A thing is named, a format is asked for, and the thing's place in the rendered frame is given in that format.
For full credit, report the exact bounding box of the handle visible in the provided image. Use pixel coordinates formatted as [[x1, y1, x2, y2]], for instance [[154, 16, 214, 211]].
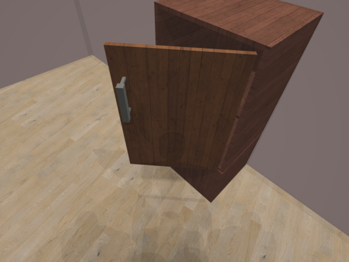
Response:
[[116, 77, 131, 123]]

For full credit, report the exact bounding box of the cupboard door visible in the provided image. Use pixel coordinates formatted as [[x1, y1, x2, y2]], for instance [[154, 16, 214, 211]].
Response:
[[104, 42, 257, 170]]

